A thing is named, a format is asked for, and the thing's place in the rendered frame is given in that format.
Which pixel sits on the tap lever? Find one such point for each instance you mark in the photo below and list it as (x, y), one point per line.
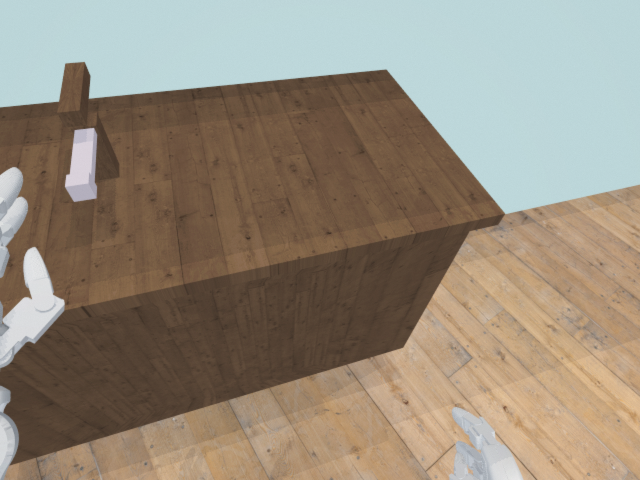
(80, 183)

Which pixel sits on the right robot hand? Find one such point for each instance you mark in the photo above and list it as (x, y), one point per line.
(495, 462)

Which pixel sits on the counter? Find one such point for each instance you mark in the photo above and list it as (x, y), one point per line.
(243, 236)

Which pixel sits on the left robot hand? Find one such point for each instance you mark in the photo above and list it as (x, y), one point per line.
(30, 318)

